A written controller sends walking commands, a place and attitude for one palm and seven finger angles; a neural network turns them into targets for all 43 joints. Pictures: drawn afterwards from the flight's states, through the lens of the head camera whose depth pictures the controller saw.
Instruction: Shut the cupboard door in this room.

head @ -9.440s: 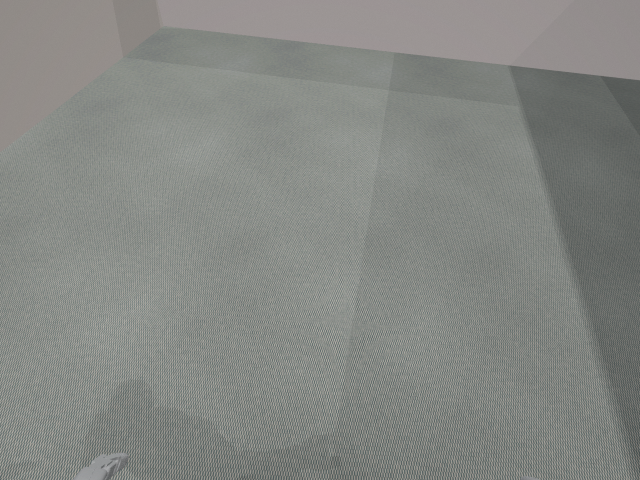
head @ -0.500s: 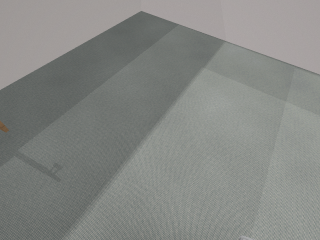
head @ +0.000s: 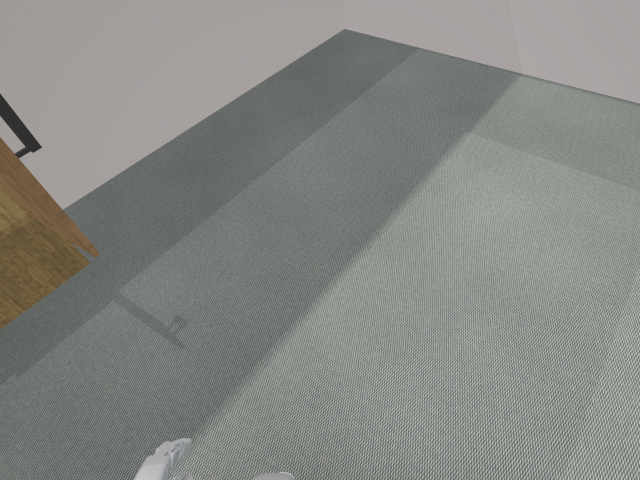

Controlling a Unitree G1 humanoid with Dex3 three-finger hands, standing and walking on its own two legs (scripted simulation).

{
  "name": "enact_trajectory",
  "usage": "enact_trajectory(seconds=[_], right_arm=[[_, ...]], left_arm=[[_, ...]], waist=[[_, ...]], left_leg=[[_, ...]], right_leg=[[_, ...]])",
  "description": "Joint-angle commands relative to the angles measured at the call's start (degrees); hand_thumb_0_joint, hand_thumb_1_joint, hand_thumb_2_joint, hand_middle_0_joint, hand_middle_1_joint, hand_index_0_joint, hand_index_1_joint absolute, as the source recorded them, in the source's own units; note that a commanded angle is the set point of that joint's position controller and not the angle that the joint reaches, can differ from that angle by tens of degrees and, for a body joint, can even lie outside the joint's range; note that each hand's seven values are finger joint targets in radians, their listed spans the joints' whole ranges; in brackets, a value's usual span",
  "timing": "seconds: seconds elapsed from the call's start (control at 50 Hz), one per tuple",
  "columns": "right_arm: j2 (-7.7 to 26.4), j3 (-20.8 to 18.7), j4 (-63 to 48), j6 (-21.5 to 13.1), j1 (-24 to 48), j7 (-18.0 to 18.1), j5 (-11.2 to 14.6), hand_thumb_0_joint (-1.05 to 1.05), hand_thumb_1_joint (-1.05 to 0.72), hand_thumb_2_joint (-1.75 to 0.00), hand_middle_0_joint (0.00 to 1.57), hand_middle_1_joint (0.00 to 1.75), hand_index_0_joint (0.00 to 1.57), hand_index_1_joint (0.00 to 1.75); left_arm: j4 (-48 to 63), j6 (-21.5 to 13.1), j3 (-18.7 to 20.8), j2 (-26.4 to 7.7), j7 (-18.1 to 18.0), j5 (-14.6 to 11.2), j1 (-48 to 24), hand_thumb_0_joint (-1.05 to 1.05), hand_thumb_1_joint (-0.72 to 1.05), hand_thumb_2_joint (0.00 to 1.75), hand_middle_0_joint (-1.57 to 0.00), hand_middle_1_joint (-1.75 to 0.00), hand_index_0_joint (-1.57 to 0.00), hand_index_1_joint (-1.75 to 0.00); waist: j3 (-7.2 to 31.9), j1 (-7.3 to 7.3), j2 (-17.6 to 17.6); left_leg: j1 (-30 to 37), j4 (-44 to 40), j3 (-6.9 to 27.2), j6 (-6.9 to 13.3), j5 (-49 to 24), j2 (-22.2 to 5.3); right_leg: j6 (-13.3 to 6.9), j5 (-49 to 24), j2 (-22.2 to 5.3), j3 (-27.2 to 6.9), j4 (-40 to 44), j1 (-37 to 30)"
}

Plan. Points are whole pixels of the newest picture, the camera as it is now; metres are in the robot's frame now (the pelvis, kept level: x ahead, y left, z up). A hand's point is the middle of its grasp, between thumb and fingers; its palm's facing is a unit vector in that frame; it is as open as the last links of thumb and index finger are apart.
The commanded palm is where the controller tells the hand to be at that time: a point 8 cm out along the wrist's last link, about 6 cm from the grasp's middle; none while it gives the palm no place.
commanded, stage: turn or walk to find it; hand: left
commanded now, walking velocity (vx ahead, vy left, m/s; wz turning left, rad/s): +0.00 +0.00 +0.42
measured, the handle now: (4, 126) +0.84 +0.75 +0.00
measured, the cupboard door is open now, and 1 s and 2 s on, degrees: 96 96 96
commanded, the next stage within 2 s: stand and wait in 0.58 s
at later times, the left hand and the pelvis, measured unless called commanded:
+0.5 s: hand out of the picture -0.09 +0.23 -0.19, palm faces +0.31 -0.92 -0.24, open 7.4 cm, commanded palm none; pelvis -0.04 +0.02 -0.01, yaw +14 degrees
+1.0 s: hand out of the picture -0.06 +0.21 -0.16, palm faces +0.31 -0.92 -0.24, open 7.4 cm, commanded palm none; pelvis -0.07 +0.01 +0.00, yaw +17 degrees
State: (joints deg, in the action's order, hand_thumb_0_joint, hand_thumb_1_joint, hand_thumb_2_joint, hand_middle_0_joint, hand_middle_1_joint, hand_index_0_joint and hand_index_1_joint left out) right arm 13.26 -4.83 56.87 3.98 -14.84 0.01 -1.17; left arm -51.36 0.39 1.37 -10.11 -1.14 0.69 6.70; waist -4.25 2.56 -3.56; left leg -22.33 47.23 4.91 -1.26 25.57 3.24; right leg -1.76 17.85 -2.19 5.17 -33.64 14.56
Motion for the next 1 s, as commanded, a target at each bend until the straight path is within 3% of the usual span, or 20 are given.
enact_trajectory(seconds=[0.0,0.04,0.06,0.22,0.34,0.38,0.42,0.44,0.46,0.48,0.52,0.56,0.6,0.72,0.82,0.88,0.92,0.94,0.96,0.98], right_arm=[[5.2,-1.6,-3.4,-0.5,0.0,-0.6,-0.3,0.0,-0.9,-0.9,0.2,0.3,0.2,0.3],[4.3,-1.3,-2.3,-0.4,-2.2,-0.9,-0.2,0.0,-0.9,-0.9,0.2,0.3,0.2,0.3],[4.1,-1.2,-2.1,-0.3,-2.1,-0.9,-0.3,0.0,-0.9,-0.9,0.2,0.3,0.2,0.3],[3.9,-0.4,-2.9,-0.3,3.2,-0.7,0.0,0.0,-0.9,-0.9,0.2,0.3,0.2,0.3],[2.7,0.8,-4.5,-1.5,7.0,-0.6,0.8,0.0,-0.9,-0.9,0.2,0.3,0.2,0.3],[2.9,0.9,-4.2,-1.9,5.0,-0.4,0.9,0.0,-0.9,-0.9,0.2,0.3,0.2,0.3],[4.2,0.6,-3.2,-2.6,1.3,-0.4,0.7,0.0,-0.9,-0.9,0.2,0.3,0.2,0.3],[7.9,-0.2,-3.1,-3.2,-0.7,-0.4,0.5,0.0,-0.9,-0.9,0.2,0.3,0.2,0.3],[13.3,-1.3,-3.5,-3.1,-1.9,0.0,0.1,0.0,-0.9,-0.9,0.2,0.3,0.2,0.3],[14.5,-1.5,-3.0,-2.5,-2.3,0.2,0.0,0.0,-0.9,-0.9,0.2,0.3,0.2,0.3],[11.3,-0.6,-3.7,-2.8,2.8,1.2,-0.1,0.0,-0.9,-0.9,0.2,0.3,0.2,0.3],[9.4,0.3,-4.9,-3.2,6.2,1.3,0.0,0.0,-0.9,-0.9,0.2,0.3,0.2,0.3],[8.4,0.6,-4.9,-3.8,5.7,1.3,0.3,0.0,-0.9,-0.9,0.2,0.3,0.2,0.3],[6.4,0.8,-2.6,-4.5,1.1,1.7,0.4,0.0,-0.9,-0.9,0.2,0.3,0.2,0.3],[5.5,0.9,-0.7,-4.3,0.0,1.9,-0.1,0.0,-0.9,-0.9,0.2,0.3,0.2,0.3],[5.2,1.1,0.4,-4.3,0.1,1.8,-0.1,0.0,-0.9,-0.9,0.2,0.3,0.2,0.3],[4.4,1.3,1.1,-4.3,0.4,1.7,0.3,0.0,-0.9,-0.9,0.2,0.3,0.2,0.3],[3.0,1.6,1.7,-4.4,-0.5,1.6,0.7,0.0,-0.9,-0.9,0.2,0.3,0.2,0.3],[0.6,2.0,1.8,-4.5,-1.1,1.4,1.1,0.0,-0.9,-0.9,0.2,0.3,0.2,0.3],[-1.1,2.7,1.6,-4.4,-1.4,1.3,1.1,0.0,-0.9,-0.9,0.2,0.3,0.2,0.3]], left_arm=[[3.7,-0.6,3.0,-10.6,-0.9,0.0,0.0,0.0,0.9,0.9,-0.2,-0.3,-0.2,-0.3],[3.4,-1.1,2.7,-8.8,-0.8,0.0,0.2,0.0,0.9,0.9,-0.2,-0.3,-0.2,-0.3],[3.1,-1.3,2.6,-8.9,-0.8,0.1,1.6,0.0,0.9,0.9,-0.2,-0.3,-0.2,-0.3],[-0.2,-1.3,3.3,-10.7,-1.0,0.6,9.1,0.0,0.9,0.9,-0.2,-0.3,-0.2,-0.3],[-1.9,-0.7,4.0,-12.8,-0.8,1.2,10.7,0.0,0.9,0.9,-0.2,-0.3,-0.2,-0.3],[-2.3,-0.4,4.3,-13.5,-0.8,1.1,10.0,0.0,0.9,0.9,-0.2,-0.3,-0.2,-0.3],[-2.3,0.1,4.2,-12.9,-0.5,0.4,8.5,0.0,0.9,0.9,-0.2,-0.3,-0.2,-0.3],[-1.6,0.5,3.8,-10.6,-0.4,0.0,8.8,0.0,0.9,0.9,-0.2,-0.3,-0.2,-0.3],[0.8,1.0,2.7,-6.9,-0.1,-0.1,7.1,0.0,0.9,0.9,-0.2,-0.3,-0.2,-0.3],[1.4,1.8,2.6,-8.1,-0.3,0.3,4.5,0.0,0.9,0.9,-0.2,-0.3,-0.2,-0.3],[0.0,2.5,3.1,-8.2,-0.1,0.5,3.5,0.0,0.9,0.9,-0.2,-0.3,-0.2,-0.3],[-1.6,2.1,3.3,-8.7,0.5,0.5,5.7,0.0,0.9,0.9,-0.2,-0.3,-0.2,-0.3],[-3.0,1.8,3.0,-8.0,0.5,0.5,8.0,0.0,0.9,0.9,-0.2,-0.3,-0.2,-0.3],[-3.4,1.6,2.0,-6.3,-0.1,0.3,6.2,0.0,0.9,0.9,-0.2,-0.3,-0.2,-0.3],[-3.7,1.6,1.1,-4.6,-0.3,0.2,4.2,0.0,0.9,0.9,-0.2,-0.3,-0.2,-0.3],[-5.3,1.2,0.7,-4.2,-0.5,0.0,6.2,0.0,0.9,0.9,-0.2,-0.3,-0.2,-0.3],[-7.3,0.5,0.5,-3.8,-0.7,0.0,10.2,0.0,0.9,0.9,-0.2,-0.3,-0.2,-0.3],[-8.0,0.0,0.5,-5.1,-1.0,0.1,10.7,0.0,0.9,0.9,-0.2,-0.3,-0.2,-0.3],[-8.2,-0.8,0.5,-6.8,-1.2,0.2,10.8,0.0,0.9,0.9,-0.2,-0.3,-0.2,-0.3],[-8.1,-1.1,0.6,-8.8,-1.2,0.1,9.4,0.0,0.9,0.9,-0.2,-0.3,-0.2,-0.3]], waist=[[0.5,-1.22,11.3],[0.8,-0.5,10.8],[0.9,-1.09,11.8],[3.0,-4.12,12.1],[5.0,-5.6,14.2],[6.2,-4.36,14.5],[7.4,-1.57,10.0],[8.8,-0.41,-1.1],[5.7,0.61,-16.4],[5.1,1.27,-10.8],[2.4,-0.55,-10.9],[2.0,-2.41,-6.6],[4.0,-2.97,-3.5],[5.2,-1.86,-2.6],[3.2,-1.3,-4.4],[2.9,-2.34,-4.9],[4.5,-4.04,-2.8],[5.0,-4.01,1.0],[5.4,-3.36,6.7],[3.3,-2.46,11.9]], left_leg=[[-9.0,23.4,0.3,-0.9,-2.3,-3.6],[-9.4,24.1,-1.1,-1.9,-6.4,-4.0],[-9.4,24.0,-1.6,-2.4,-7.2,-4.2],[-8.5,13.9,-3.7,-3.6,-2.6,-5.9],[-0.9,-2.7,-7.9,-2.2,2.3,-5.5],[3.8,-9.1,-9.4,-1.5,-1.0,-5.2],[14.2,-22.0,-9.3,-0.6,-13.4,-5.3],[20.8,-27.9,0.5,1.8,-17.6,-12.3],[21.1,-31.1,16.3,7.8,-32.6,-24.8],[15.5,-31.1,14.8,11.5,-31.5,-27.5],[13.1,-31.4,10.8,10.0,-28.3,-21.5],[12.5,-30.9,6.8,8.8,-27.8,-17.9],[15.2,-30.5,4.0,8.6,-31.0,-16.2],[18.4,-30.2,5.5,10.4,-37.0,-16.9],[14.4,-30.9,7.2,10.8,-31.2,-16.9],[10.9,-31.1,8.7,10.3,-25.8,-16.1],[8.9,-28.2,6.8,8.0,-22.4,-13.8],[6.2,-25.6,5.3,5.8,-20.3,-11.3],[4.0,-22.1,1.2,3.2,-16.2,-8.1],[3.2,-21.1,-2.0,1.3,-10.6,-4.8]], right_leg=[[-4.0,-5.3,-16.9,-11.8,19.0,-0.2],[-2.7,-9.8,-14.5,-6.8,18.1,-1.9],[-2.7,-10.9,-14.3,-5.9,18.1,-2.7],[-5.5,-18.7,-17.7,-5.0,16.1,-10.0],[-7.1,-25.6,-19.8,-3.8,12.0,-10.4],[-6.0,-24.9,-20.0,-2.3,9.6,-8.5],[-1.5,-18.0,-17.5,2.0,3.4,-2.2],[2.0,-7.4,-12.6,4.9,-6.8,5.9],[6.0,17.0,-5.4,5.6,-18.0,18.3],[5.2,18.1,-5.3,0.2,-24.5,16.0],[5.3,11.5,-5.5,-3.0,-29.1,17.8],[5.7,5.7,-4.8,-3.8,-31.2,17.3],[6.2,2.9,-4.0,-3.6,-31.5,16.7],[6.8,4.0,-3.4,-4.4,-24.3,14.0],[5.7,7.5,-2.6,-3.8,-12.4,7.1],[4.8,5.1,-1.5,-3.3,-3.7,1.2],[4.5,-4.0,-1.4,-2.6,7.6,-5.7],[4.0,-7.5,-3.0,-5.0,13.2,-10.3],[1.9,-7.8,-8.8,-11.7,15.4,-11.5],[-1.0,-9.1,-13.8,-15.7,17.1,-8.5]])
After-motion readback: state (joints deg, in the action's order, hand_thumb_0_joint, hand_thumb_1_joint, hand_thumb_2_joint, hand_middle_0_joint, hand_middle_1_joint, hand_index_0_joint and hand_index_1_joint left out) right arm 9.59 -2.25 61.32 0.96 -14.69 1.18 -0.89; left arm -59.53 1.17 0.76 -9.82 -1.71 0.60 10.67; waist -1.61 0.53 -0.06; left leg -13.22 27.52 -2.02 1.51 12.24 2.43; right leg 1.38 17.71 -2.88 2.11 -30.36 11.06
